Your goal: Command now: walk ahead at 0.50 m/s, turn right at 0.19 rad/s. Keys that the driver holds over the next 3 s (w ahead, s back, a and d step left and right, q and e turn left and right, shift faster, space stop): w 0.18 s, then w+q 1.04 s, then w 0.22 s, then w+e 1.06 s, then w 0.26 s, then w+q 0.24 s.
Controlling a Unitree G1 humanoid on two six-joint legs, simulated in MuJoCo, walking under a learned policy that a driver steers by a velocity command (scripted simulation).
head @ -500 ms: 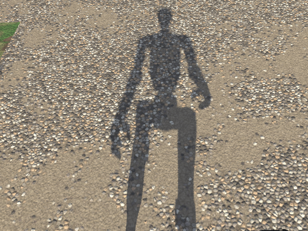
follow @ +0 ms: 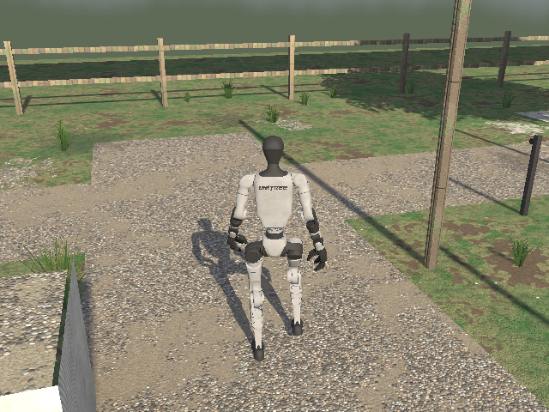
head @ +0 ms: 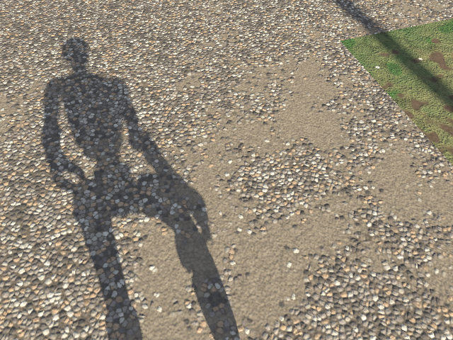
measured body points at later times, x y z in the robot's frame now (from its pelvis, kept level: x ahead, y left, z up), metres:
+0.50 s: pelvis +0.25 -0.05 +0.00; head +0.27 -0.06 +0.45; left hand +0.22 +0.21 -0.13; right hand +0.38 -0.29 -0.14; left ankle +0.35 +0.11 -0.68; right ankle +0.19 -0.11 -0.75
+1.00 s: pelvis +0.51 +0.04 +0.00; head +0.53 +0.06 +0.45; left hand +0.56 +0.33 -0.12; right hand +0.63 -0.21 -0.13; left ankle +0.47 +0.07 -0.75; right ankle +0.66 -0.10 -0.67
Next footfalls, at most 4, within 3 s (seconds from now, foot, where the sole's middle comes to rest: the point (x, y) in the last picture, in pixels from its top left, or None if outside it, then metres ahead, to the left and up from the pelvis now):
0.16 right None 0.23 -0.12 -0.78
0.72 left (195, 335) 0.50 0.08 -0.78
1.26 right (203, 230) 0.86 0.05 -0.78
1.74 left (114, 219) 0.91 0.36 -0.78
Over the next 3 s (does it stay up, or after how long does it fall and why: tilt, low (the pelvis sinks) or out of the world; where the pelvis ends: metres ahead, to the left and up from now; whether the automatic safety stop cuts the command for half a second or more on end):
stays up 1.49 0.38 0.00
